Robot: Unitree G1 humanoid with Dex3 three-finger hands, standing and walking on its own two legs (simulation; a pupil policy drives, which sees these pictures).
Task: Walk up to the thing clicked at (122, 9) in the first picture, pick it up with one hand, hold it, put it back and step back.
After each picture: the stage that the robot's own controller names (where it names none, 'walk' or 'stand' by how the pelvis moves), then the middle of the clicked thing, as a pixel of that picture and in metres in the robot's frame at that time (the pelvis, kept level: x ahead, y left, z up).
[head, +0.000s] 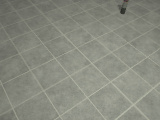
stand; (124, 5) +2.12 -0.70 -0.65
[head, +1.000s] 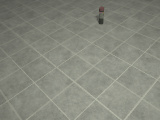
walk; (101, 15) +2.05 -0.23 -0.62
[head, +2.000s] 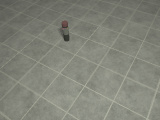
walk; (65, 31) +1.43 +0.21 -0.65
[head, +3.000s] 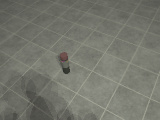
walk; (65, 63) +0.96 +0.20 -0.65
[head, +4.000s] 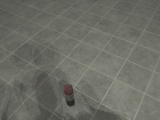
walk; (69, 95) +0.63 +0.13 -0.64
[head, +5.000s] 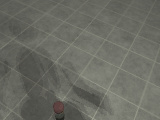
stand; (59, 112) +0.44 +0.13 -0.63
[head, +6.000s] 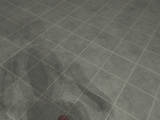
stand; out of the picture +0.39 +0.10 -0.65
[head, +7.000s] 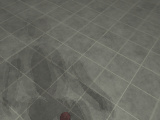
stand; out of the picture +0.41 +0.08 -0.65
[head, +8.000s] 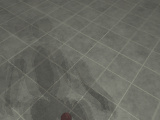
stand; out of the picture +0.41 +0.08 -0.65
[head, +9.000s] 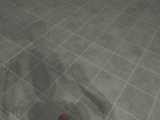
stand; out of the picture +0.41 +0.10 -0.66
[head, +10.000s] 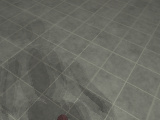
stand; out of the picture +0.40 +0.11 -0.66
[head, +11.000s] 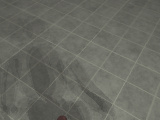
go down; out of the picture +0.39 +0.11 -0.66
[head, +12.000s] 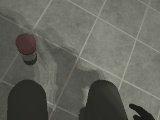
go down; (28, 52) +0.46 +0.18 -0.29
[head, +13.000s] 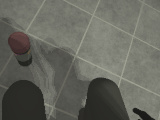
approach; (22, 52) +0.46 +0.19 -0.26
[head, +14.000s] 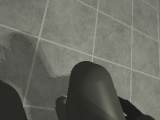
close in; out of the picture +0.45 +0.24 -0.16
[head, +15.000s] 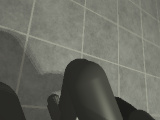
close; out of the picture +0.45 +0.25 -0.16
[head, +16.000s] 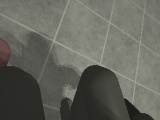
lift; out of the picture +0.34 +0.22 -0.14
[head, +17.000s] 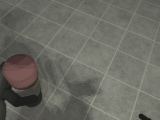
lift; (27, 86) +0.31 +0.16 +0.04
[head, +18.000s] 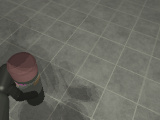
hold; (30, 83) +0.32 +0.16 +0.04
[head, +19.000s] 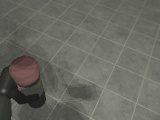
hold; (31, 86) +0.32 +0.16 +0.03
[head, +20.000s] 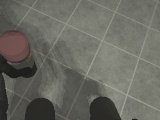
crouch; (21, 59) +0.40 +0.18 -0.04
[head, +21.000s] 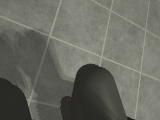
lower; out of the picture +0.43 +0.25 -0.16
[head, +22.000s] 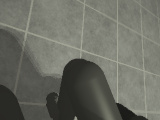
lower; out of the picture +0.44 +0.28 -0.17
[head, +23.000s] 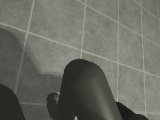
lower; out of the picture +0.44 +0.28 -0.17
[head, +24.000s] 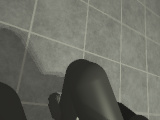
lower; out of the picture +0.44 +0.28 -0.17
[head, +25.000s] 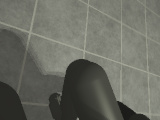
rest; out of the picture +0.43 +0.28 -0.16
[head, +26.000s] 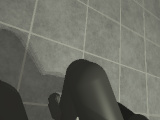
open; out of the picture +0.43 +0.27 -0.17
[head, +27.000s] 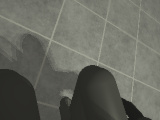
stand; out of the picture +0.44 +0.25 -0.19
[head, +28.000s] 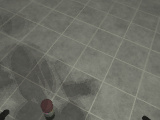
stand; (48, 110) +0.41 +0.16 -0.55
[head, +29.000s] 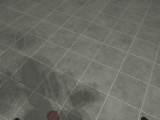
stand; out of the picture +0.41 +0.16 -0.60
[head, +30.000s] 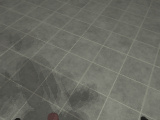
stand; out of the picture +0.40 +0.15 -0.60
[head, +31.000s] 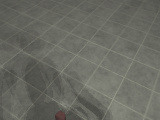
stand; out of the picture +0.44 +0.13 -0.65
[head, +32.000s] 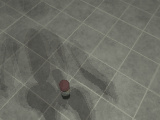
walk; (65, 90) +0.49 +0.11 -0.63
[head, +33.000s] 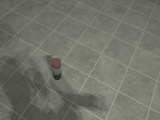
walk; (57, 69) +0.72 +0.14 -0.64
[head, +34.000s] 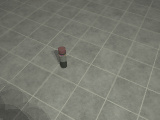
stand; (62, 57) +1.02 +0.19 -0.64
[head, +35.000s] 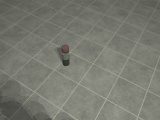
stand; (65, 55) +1.03 +0.13 -0.65
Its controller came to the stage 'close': yes
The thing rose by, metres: 0.67
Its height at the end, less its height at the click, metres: +0.00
